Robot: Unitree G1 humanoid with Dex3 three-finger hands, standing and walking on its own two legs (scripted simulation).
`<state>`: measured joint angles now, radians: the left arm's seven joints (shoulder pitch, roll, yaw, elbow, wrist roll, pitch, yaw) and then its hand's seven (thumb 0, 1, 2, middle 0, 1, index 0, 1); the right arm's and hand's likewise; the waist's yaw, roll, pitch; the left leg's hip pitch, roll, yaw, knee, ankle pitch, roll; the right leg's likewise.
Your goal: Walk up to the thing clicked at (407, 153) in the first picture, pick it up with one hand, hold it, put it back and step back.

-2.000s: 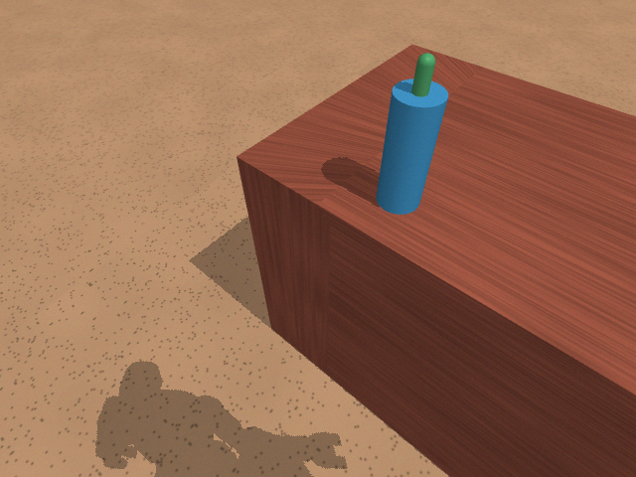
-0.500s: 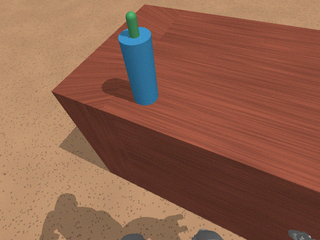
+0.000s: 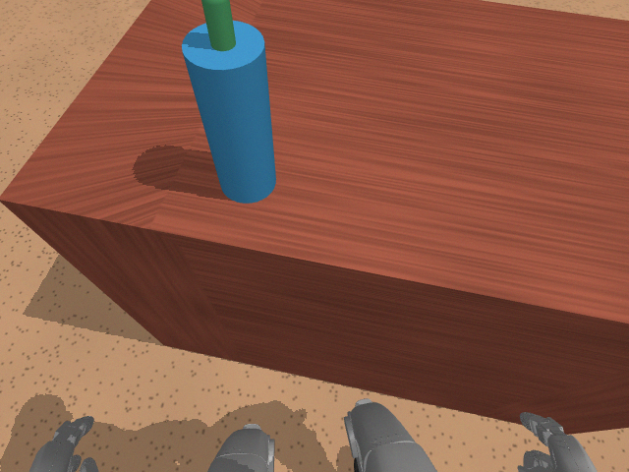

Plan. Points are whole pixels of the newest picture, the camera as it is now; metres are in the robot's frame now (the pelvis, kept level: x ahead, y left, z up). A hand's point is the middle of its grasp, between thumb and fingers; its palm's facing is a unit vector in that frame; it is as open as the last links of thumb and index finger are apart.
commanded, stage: walk up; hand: left
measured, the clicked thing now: (235, 107) +0.49 +0.11 +0.14
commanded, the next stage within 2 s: none
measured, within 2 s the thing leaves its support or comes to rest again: neither
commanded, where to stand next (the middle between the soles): +0.04 -0.01 m, yaw -12 degrees
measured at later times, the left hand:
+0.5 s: hand out of the picture +0.07 +0.23 -0.11, palm faces -0.21 -0.88 -0.43, open 7.4 cm
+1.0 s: hand out of the picture +0.07 +0.22 -0.12, palm faces -0.23 -0.90 -0.36, open 7.4 cm
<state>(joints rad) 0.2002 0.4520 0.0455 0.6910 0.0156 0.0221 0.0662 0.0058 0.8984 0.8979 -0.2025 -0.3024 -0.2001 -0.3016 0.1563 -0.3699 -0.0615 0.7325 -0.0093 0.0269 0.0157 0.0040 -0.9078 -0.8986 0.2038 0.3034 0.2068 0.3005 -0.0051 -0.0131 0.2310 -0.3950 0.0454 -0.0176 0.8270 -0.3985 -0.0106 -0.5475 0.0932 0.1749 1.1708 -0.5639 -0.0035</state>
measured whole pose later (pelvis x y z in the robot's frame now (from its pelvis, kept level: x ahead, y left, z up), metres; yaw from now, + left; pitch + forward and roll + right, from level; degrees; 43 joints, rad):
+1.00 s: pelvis -0.05 -0.02 +0.02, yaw -13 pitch -3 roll +0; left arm 0.22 0.35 0.02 0.99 0.02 -0.02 -0.02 0.01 0.90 0.90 -0.20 -0.30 -0.20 -0.30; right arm 0.21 -0.40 -0.02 0.96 -0.01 -0.02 0.01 0.01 -0.91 -0.90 0.20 0.30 0.21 0.30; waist 0.00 0.02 0.05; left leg -0.23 0.03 0.01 0.58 -0.30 -0.01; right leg -0.26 0.03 0.05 0.60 -0.29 -0.01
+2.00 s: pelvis -0.03 -0.01 +0.04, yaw -14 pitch -2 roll +0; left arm 0.09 0.33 0.02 1.15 0.02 -0.01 0.00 0.01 0.90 0.90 -0.20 -0.30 -0.20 -0.30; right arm 0.11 -0.35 -0.02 1.12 -0.01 -0.01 0.01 0.00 -0.91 -0.90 0.20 0.30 0.21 0.30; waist -0.01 0.01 0.06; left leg -0.09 0.02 0.02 0.35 -0.22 -0.01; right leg -0.12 0.01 0.06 0.36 -0.19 0.01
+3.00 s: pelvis -0.04 -0.02 +0.04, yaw -12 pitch -2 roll +0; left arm 0.11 0.34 0.00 1.14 0.01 -0.01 0.00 0.01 0.90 0.90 -0.20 -0.30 -0.20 -0.30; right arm 0.11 -0.35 -0.01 1.14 -0.01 -0.01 0.01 0.00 -0.91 -0.90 0.20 0.30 0.21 0.30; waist -0.01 0.01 0.05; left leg -0.09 0.02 0.00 0.30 -0.18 -0.02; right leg -0.12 0.01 0.04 0.31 -0.16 0.00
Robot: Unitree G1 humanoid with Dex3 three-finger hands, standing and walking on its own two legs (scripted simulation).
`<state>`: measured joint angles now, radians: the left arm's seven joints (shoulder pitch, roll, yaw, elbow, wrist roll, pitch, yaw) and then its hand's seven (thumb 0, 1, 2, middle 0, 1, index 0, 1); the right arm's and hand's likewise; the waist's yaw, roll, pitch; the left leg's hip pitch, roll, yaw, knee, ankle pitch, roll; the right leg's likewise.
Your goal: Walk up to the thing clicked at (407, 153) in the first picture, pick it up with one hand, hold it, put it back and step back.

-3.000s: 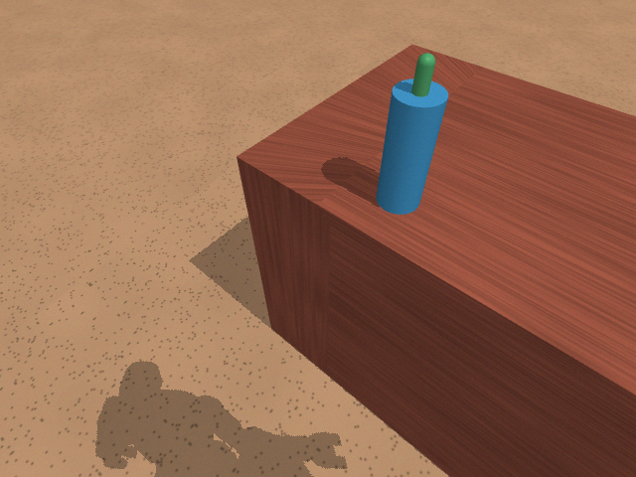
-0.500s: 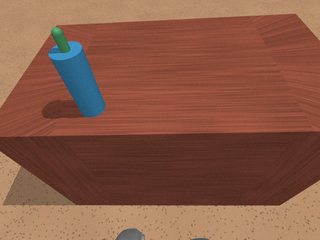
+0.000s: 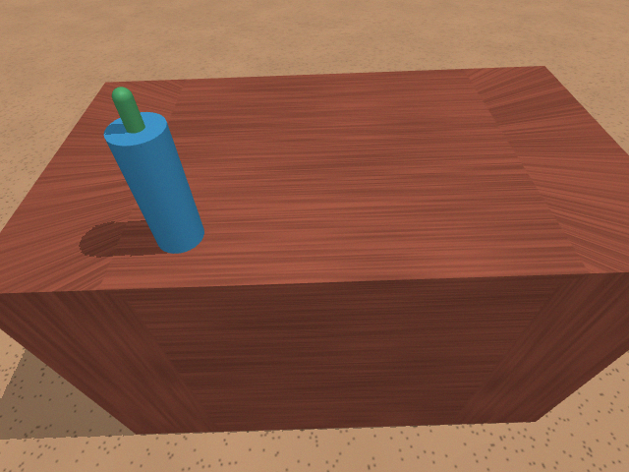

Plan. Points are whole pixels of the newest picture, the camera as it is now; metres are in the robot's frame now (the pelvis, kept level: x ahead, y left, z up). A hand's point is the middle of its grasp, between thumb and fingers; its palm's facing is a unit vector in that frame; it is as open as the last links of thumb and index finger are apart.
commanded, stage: walk up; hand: left
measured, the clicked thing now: (155, 174) +0.50 +0.24 +0.12
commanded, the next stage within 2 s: stand in 1.18 s
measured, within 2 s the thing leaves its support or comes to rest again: neither
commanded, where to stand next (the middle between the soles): +0.08 +0.02 m, yaw +1 degrees
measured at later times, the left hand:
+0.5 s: hand out of the picture +0.13 +0.26 -0.13, palm faces -0.02 -0.94 -0.34, open 7.4 cm
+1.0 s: hand out of the picture +0.10 +0.26 -0.14, palm faces -0.03 -0.94 -0.35, open 7.4 cm
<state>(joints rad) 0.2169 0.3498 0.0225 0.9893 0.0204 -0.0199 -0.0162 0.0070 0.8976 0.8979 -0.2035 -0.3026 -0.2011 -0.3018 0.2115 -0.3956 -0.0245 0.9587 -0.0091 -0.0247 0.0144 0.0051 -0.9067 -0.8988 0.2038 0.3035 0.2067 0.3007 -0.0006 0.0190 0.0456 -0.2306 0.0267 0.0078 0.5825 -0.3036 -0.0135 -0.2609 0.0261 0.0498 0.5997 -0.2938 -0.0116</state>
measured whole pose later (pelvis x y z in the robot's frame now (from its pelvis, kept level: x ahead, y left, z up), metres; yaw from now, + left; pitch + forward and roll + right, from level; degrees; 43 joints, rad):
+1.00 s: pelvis +0.02 +0.01 +0.02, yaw -1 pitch -2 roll +0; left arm 0.09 0.33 0.02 1.15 0.02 -0.01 0.00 0.01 0.90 0.90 -0.20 -0.30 -0.20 -0.30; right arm 0.11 -0.35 -0.02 1.12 -0.01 -0.01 0.01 0.00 -0.91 -0.90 0.20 0.30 0.21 0.30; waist -0.01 0.01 0.06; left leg -0.09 0.02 0.02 0.35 -0.22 -0.01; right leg -0.12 0.01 0.06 0.36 -0.19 0.01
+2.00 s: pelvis +0.01 +0.01 +0.02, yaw +1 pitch -2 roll +0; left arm 0.11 0.34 0.00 1.14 0.01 -0.01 0.00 0.01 0.90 0.90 -0.20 -0.30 -0.20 -0.30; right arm 0.11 -0.35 -0.01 1.14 -0.01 -0.01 0.01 0.00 -0.91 -0.90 0.20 0.30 0.21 0.30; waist -0.01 0.01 0.05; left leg -0.09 0.02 0.00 0.30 -0.18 -0.02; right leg -0.12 0.01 0.04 0.31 -0.16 0.00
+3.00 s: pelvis +0.02 +0.01 +0.02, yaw +1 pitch -2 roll +0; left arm 0.12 0.35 0.00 1.13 0.01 -0.01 0.00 0.00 0.90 0.90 -0.20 -0.30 -0.20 -0.30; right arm 0.12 -0.35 0.00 1.12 0.00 -0.01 0.00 0.00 -0.91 -0.90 0.20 0.30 0.21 0.30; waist 0.00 0.01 0.06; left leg -0.09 0.01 -0.01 0.30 -0.18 -0.01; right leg -0.11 0.00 0.03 0.31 -0.18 0.01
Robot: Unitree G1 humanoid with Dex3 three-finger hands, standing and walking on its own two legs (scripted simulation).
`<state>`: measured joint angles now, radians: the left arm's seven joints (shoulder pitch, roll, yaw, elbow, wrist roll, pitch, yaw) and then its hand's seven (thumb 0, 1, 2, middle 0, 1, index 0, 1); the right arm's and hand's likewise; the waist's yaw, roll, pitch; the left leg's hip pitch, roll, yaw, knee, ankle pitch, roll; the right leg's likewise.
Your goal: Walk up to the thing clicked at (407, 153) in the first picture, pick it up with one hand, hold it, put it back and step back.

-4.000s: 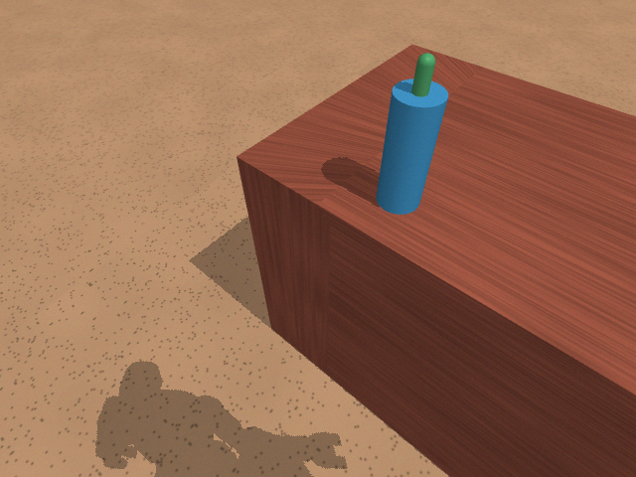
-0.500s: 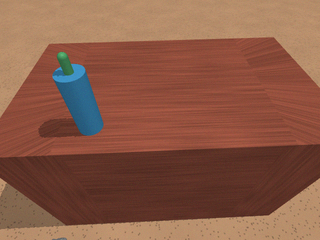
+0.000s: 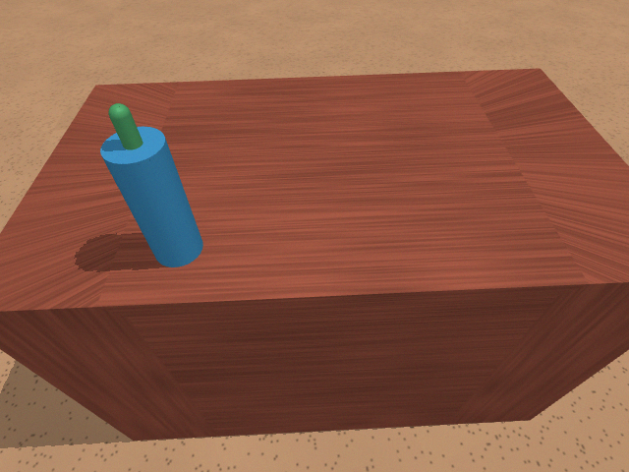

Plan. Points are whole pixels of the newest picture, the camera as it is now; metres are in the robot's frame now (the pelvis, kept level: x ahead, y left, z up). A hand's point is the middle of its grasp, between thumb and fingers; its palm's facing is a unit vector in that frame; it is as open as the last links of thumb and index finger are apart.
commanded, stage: walk up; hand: left
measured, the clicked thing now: (153, 189) +0.48 +0.24 +0.10
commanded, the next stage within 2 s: stand in 0.18 s
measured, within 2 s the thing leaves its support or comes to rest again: neither
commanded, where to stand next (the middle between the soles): +0.06 +0.01 m, yaw +2 degrees
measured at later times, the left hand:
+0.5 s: hand out of the picture +0.08 +0.25 -0.15, palm faces -0.02 -0.94 -0.35, open 7.4 cm
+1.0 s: hand out of the picture +0.06 +0.25 -0.15, palm faces -0.01 -0.94 -0.35, open 7.4 cm
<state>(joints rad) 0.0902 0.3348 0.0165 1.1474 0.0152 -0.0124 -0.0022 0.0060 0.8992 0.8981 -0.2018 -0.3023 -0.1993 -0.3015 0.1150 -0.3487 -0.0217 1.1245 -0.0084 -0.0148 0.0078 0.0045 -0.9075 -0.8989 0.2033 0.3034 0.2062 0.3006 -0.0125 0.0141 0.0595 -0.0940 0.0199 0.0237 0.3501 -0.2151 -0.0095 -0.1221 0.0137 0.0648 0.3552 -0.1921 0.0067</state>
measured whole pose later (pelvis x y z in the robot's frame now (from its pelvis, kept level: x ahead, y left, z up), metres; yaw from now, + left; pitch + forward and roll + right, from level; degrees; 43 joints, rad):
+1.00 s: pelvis -0.01 -0.01 +0.00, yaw +1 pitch -2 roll +0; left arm 0.11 0.34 0.00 1.14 0.01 -0.01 0.00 0.01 0.90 0.90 -0.20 -0.30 -0.20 -0.30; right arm 0.11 -0.35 -0.01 1.14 -0.01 -0.01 0.01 0.00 -0.91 -0.90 0.20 0.30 0.21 0.30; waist -0.01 0.01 0.05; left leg -0.09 0.02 0.00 0.30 -0.18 -0.02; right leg -0.12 0.01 0.04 0.31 -0.16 0.00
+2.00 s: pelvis +0.00 +0.00 +0.00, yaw +2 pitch -2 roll +0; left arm 0.12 0.35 0.00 1.13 0.01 -0.01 0.00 0.00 0.90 0.90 -0.20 -0.30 -0.20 -0.30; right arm 0.12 -0.35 0.00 1.12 0.00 -0.01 0.00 0.00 -0.91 -0.90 0.20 0.30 0.21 0.30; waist 0.00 0.01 0.06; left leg -0.09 0.01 -0.01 0.30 -0.18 -0.01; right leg -0.11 0.00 0.03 0.31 -0.18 0.01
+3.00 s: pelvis +0.01 +0.00 +0.00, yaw +3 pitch +0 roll +0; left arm 0.31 0.29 0.15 0.36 -0.05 -0.05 0.08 0.00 -0.21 0.11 -0.05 -0.05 -0.04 -0.05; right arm 0.25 -0.24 -0.07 0.60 0.05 -0.07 -0.07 0.00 0.23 -0.11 0.06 0.06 0.06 0.06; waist 0.02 0.02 -0.01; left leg -0.18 0.01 -0.02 0.42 -0.25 -0.01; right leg -0.18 0.00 0.02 0.42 -0.25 0.01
